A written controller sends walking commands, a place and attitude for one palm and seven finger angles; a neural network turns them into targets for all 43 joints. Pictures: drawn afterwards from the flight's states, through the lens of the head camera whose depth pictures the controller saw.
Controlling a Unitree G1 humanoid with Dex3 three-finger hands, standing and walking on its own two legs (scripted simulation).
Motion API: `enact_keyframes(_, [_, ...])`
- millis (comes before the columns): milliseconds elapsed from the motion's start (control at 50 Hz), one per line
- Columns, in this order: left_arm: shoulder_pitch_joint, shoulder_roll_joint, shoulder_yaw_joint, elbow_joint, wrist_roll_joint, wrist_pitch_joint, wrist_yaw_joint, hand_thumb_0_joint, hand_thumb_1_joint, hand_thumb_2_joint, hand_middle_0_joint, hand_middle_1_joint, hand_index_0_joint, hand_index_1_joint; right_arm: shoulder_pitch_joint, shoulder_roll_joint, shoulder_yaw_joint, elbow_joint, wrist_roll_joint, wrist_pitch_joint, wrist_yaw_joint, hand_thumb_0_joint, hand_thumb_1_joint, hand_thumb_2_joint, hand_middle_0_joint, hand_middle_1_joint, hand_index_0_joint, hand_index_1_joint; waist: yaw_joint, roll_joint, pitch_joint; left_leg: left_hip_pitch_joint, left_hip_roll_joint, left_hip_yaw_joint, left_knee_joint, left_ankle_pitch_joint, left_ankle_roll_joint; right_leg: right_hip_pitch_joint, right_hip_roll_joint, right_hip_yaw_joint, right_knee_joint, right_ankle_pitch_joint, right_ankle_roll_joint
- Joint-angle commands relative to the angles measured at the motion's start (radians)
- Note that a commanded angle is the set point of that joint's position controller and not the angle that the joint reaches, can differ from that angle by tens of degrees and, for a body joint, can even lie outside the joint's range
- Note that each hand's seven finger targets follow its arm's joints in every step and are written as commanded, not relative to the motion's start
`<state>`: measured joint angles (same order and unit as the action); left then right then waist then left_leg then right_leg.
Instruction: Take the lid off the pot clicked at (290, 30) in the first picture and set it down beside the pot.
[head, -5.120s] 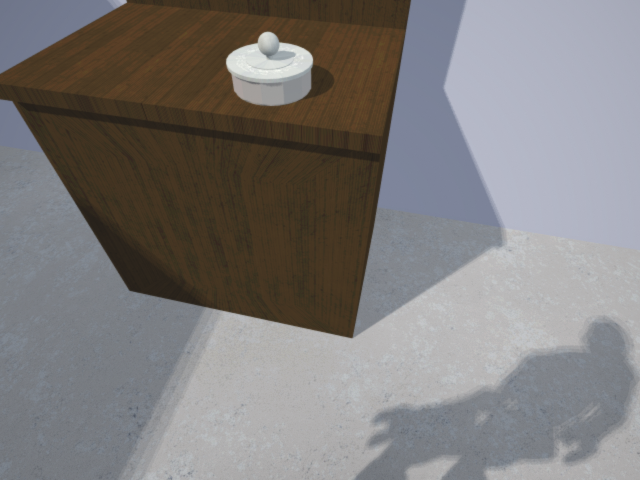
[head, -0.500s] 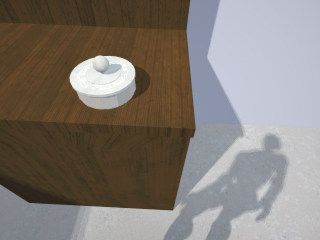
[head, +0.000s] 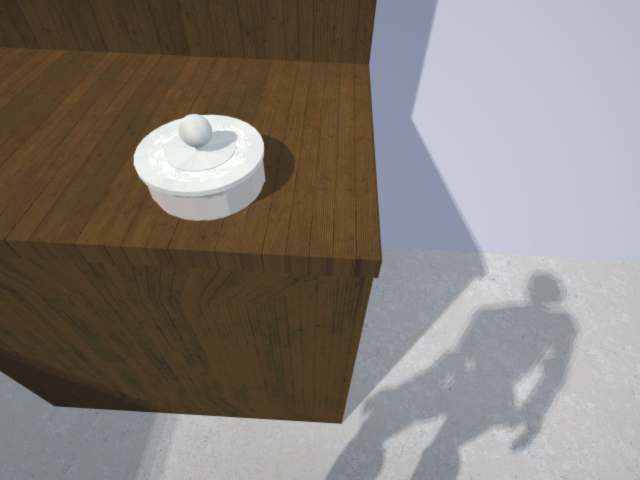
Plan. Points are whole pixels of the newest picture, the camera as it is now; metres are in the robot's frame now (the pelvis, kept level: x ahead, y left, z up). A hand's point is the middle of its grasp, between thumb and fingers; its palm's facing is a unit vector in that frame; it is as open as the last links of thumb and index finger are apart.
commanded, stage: look again from close up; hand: left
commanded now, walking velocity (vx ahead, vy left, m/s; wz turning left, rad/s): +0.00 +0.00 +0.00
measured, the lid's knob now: (195, 130) +0.51 +0.21 +0.17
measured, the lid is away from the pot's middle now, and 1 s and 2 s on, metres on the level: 0.00 0.00 0.00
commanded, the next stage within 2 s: shuffle to correct the standing spot in 0.02 s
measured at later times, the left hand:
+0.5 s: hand out of the picture -0.01 +0.21 -0.19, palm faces +0.07 -0.98 -0.20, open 7.4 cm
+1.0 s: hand out of the picture +0.10 +0.23 -0.15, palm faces +0.08 -0.95 -0.29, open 7.3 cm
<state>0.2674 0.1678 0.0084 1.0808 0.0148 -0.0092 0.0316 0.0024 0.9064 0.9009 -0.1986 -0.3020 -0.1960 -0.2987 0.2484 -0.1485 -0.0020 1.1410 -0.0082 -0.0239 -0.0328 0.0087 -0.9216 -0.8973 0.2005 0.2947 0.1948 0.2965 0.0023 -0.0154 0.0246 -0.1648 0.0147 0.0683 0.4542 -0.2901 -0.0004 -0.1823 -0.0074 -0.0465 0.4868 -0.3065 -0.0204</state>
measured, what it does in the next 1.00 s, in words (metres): steps on the spot: right foot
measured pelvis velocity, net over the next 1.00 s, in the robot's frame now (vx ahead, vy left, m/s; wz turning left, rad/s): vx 0.06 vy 0.04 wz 0.01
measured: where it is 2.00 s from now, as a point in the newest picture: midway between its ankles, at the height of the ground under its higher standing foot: outside the picture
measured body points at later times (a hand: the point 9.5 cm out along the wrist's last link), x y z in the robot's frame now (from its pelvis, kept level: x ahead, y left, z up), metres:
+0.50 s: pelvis +0.02 +0.03 -0.01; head +0.04 +0.05 +0.44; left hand -0.01 +0.26 -0.17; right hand +0.03 -0.20 -0.16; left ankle -0.02 +0.11 -0.74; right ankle -0.04 -0.09 -0.72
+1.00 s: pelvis +0.06 +0.04 +0.00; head +0.09 +0.01 +0.45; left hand +0.09 +0.28 -0.13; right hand +0.10 -0.20 -0.16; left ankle +0.06 +0.22 -0.65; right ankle +0.07 -0.05 -0.74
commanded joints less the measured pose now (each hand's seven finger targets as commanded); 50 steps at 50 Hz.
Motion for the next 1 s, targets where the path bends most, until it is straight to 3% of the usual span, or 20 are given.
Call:
enact_keyframes(0, [0.06,0.105,0.018,-0.031,-0.004,-0.015,0.007,0.0,0.9,0.9,-0.2,-0.3,-0.2,-0.3,0.06,-0.096,-0.013,-0.031,-0.001,-0.015,-0.005,0.0,-0.9,-0.9,0.2,0.3,0.2,0.3,0.003,0.017,0.003,0.005,0.091,-0.085,-0.06,0.235,0.024,-0.024,-0.102,0.102,-0.074,0.27,-0.019])
enact_keyframes(160, [0.077,0.112,0.027,-0.032,-0.001,-0.014,0.007,0.0,0.9,0.9,-0.2,-0.3,-0.2,-0.3,0.078,-0.085,-0.014,-0.029,-0.002,-0.006,-0.002,0.0,-0.9,-0.9,0.2,0.3,0.2,0.3,0.012,-0.001,0.021,-0.044,0.065,-0.062,-0.038,0.114,0.018,-0.006,-0.123,0.131,-0.091,0.184,-0.04])
enact_keyframes(260, [0.125,0.165,0.055,-0.042,0.002,-0.008,0.009,0.0,0.9,0.9,-0.2,-0.3,-0.2,-0.3,0.056,-0.07,-0.023,-0.072,-0.008,0.012,0.005,0.0,-0.9,-0.9,0.2,0.3,0.2,0.3,0.036,-0.118,0.055,-0.188,0.007,0.005,0.124,-0.075,-0.007,0.028,-0.266,0.291,-0.185,0.082,-0.129])
enact_keyframes(300, [0.126,0.16,0.063,-0.052,0.006,-0.009,0.013,0.0,0.9,0.9,-0.2,-0.3,-0.2,-0.3,0.043,-0.072,-0.025,-0.088,-0.009,0.01,0.007,0.0,-0.9,-0.9,0.2,0.3,0.2,0.3,0.04,-0.134,0.081,-0.217,0.018,-0.009,0.158,-0.104,-0.009,0.01,-0.302,0.322,-0.174,0.163,-0.159])
enact_keyframes(340, [0.117,0.158,0.068,-0.06,0.008,-0.011,0.014,0.0,0.9,0.9,-0.2,-0.3,-0.2,-0.3,0.067,-0.066,-0.027,-0.091,-0.006,0.005,0.009,0.0,-0.9,-0.9,0.2,0.3,0.2,0.3,0.027,-0.117,0.059,-0.175,0.019,-0.013,0.1,-0.071,-0.007,0.004,-0.295,0.286,-0.115,0.276,-0.153])
enact_keyframes(380, [0.076,0.135,0.069,-0.084,0.006,-0.002,0.013,0.0,0.9,0.9,-0.2,-0.3,-0.2,-0.3,0.149,-0.078,-0.029,-0.072,-0.005,-0.002,0.008,0.0,-0.9,-0.9,0.2,0.3,0.2,0.3,-0.013,-0.044,0.028,-0.01,0.033,-0.02,-0.014,0.056,0.007,-0.099,-0.207,0.168,-0.009,0.202,-0.101])
enact_keyframes(420, [0.033,0.075,0.057,-0.116,0.01,0.012,0.007,0.0,0.9,0.9,-0.2,-0.3,-0.2,-0.3,0.226,-0.158,-0.044,-0.059,-0.017,0.0,0.005,0.0,-0.9,-0.9,0.2,0.3,0.2,0.3,-0.042,0.27,0.03,0.098,0.217,-0.253,-0.106,0.261,0.118,-0.275,-0.03,-0.06,0.255,-0.158,-0.015])
enact_keyframes(440, [-0.017,0.068,0.049,-0.136,0.014,0.017,0.012,0.0,0.9,0.9,-0.2,-0.3,-0.2,-0.3,0.264,-0.153,-0.043,-0.057,-0.018,0.007,0.0,0.0,-0.9,-0.9,0.2,0.3,0.2,0.3,-0.066,0.306,0.078,0.109,0.27,-0.345,-0.184,0.316,0.189,-0.395,-0.008,-0.049,0.428,-0.329,-0.003])
enact_keyframes(480, [-0.043,0.065,0.05,-0.149,0.014,0.015,0.014,0.0,0.9,0.9,-0.2,-0.3,-0.2,-0.3,0.257,-0.128,-0.032,-0.078,-0.018,0.007,-0.005,0.0,-0.9,-0.9,0.2,0.3,0.2,0.3,-0.056,0.184,0.099,0.091,0.287,-0.361,-0.17,0.401,0.252,-0.47,-0.048,0.012,0.616,-0.302,-0.018])
enact_keyframes(520, [-0.028,0.058,0.051,-0.14,0.011,0.013,0.006,0.0,0.9,0.9,-0.2,-0.3,-0.2,-0.3,0.197,-0.122,-0.024,-0.105,-0.023,-0.002,-0.006,0.0,-0.9,-0.9,0.2,0.3,0.2,0.3,-0.021,0.107,0.042,0.096,0.246,-0.278,-0.145,0.52,0.233,-0.447,-0.066,0.015,0.66,-0.215,-0.011])
enact_keyframes(580, [-0.017,0.043,0.046,-0.146,0.006,0.023,0.001,0.0,0.9,0.9,-0.2,-0.3,-0.2,-0.3,0.168,-0.128,-0.026,-0.123,-0.023,-0.006,-0.007,0.0,-0.9,-0.9,0.2,0.3,0.2,0.3,-0.002,0.109,0.013,0.079,0.201,-0.173,-0.142,0.592,0.213,-0.382,-0.065,-0.026,0.577,-0.169,0.007])
enact_keyframes(660, [-0.04,0.039,0.044,-0.175,0.003,0.018,0.004,0.0,0.9,0.9,-0.2,-0.3,-0.2,-0.3,0.187,-0.133,-0.03,-0.124,-0.027,0.004,-0.002,0.0,-0.9,-0.9,0.2,0.3,0.2,0.3,-0.01,0.129,0.01,0.05,0.193,-0.153,-0.107,0.603,0.209,-0.258,-0.046,-0.058,0.319,-0.142,0.003])
enact_keyframes(720, [0.077,0.058,0.055,-0.15,0.006,-0.001,0.01,0.0,0.9,0.9,-0.2,-0.3,-0.2,-0.3,0.17,-0.146,-0.04,-0.134,-0.012,0.009,0.003,0.0,-0.9,-0.9,0.2,0.3,0.2,0.3,0.054,0.056,-0.046,-0.019,0.15,-0.102,0.034,0.504,0.138,-0.013,-0.057,-0.054,0.032,0.112,0.002])
enact_keyframes(740, [0.158,0.114,0.065,-0.13,0.01,-0.014,0.016,0.0,0.9,0.9,-0.2,-0.3,-0.2,-0.3,0.167,-0.132,-0.042,-0.141,0.0,0.007,0.009,0.0,-0.9,-0.9,0.2,0.3,0.2,0.3,0.088,-0.062,-0.102,-0.13,0.086,-0.044,0.167,0.342,0.083,0.168,-0.168,0.066,-0.028,0.235,-0.037])
enact_keyframes(760, [0.226,0.222,0.091,-0.123,0.015,-0.02,0.028,0.0,0.9,0.9,-0.2,-0.3,-0.2,-0.3,0.167,-0.087,-0.041,-0.171,0.004,0.008,0.015,0.0,-0.9,-0.9,0.2,0.3,0.2,0.3,0.107,-0.296,-0.137,-0.362,-0.047,0.013,0.395,-0.116,0.017,0.322,-0.442,0.438,-0.117,0.441,-0.162])
enact_keyframes(780, [0.235,0.239,0.096,-0.12,0.0,-0.015,0.031,0.0,0.9,0.9,-0.2,-0.3,-0.2,-0.3,0.114,-0.124,-0.054,-0.193,-0.012,0.027,0.009,0.0,-0.9,-0.9,0.2,0.3,0.2,0.3,0.104,-0.237,-0.065,-0.427,-0.046,-0.06,0.611,-0.361,-0.013,0.222,-0.554,0.534,-0.167,0.553,-0.259])
enact_keyframes(800, [0.197,0.211,0.093,-0.131,-0.001,-0.014,0.04,0.0,0.9,0.9,-0.2,-0.3,-0.2,-0.3,0.1,-0.115,-0.054,-0.196,-0.019,0.041,0.009,0.0,-0.9,-0.9,0.2,0.3,0.2,0.3,0.08,-0.139,0.002,-0.468,-0.01,-0.128,0.69,-0.314,-0.013,0.152,-0.532,0.465,-0.156,0.505,-0.276])
enact_keyframes(820, [0.145,0.184,0.093,-0.143,0.002,-0.02,0.044,0.0,0.9,0.9,-0.2,-0.3,-0.2,-0.3,0.075,-0.105,-0.057,-0.196,-0.02,0.052,0.016,0.0,-0.9,-0.9,0.2,0.3,0.2,0.3,0.07,-0.194,0.016,-0.483,0.0,-0.136,0.73,-0.253,-0.019,0.078,-0.474,0.428,-0.164,0.461,-0.243])
enact_keyframes(900, [0.067,0.169,0.083,-0.173,0.006,-0.027,0.039,0.0,0.9,0.9,-0.2,-0.3,-0.2,-0.3,0.065,-0.076,-0.062,-0.201,-0.015,0.078,0.04,0.0,-0.9,-0.9,0.2,0.3,0.2,0.3,0.018,-0.136,-0.016,-0.411,0.003,-0.092,0.718,-0.089,-0.05,-0.043,-0.339,0.171,-0.127,0.519,-0.175])
enact_keyframes(980, [0.051,0.204,0.094,-0.187,0.012,-0.02,0.027,0.0,0.9,0.9,-0.2,-0.3,-0.2,-0.3,0.019,-0.077,-0.066,-0.229,-0.007,0.08,0.045,0.0,-0.9,-0.9,0.2,0.3,0.2,0.3,0.022,-0.157,-0.009,-0.381,0.006,-0.047,0.626,0.002,-0.076,-0.104,-0.309,0.127,-0.127,0.45,-0.15])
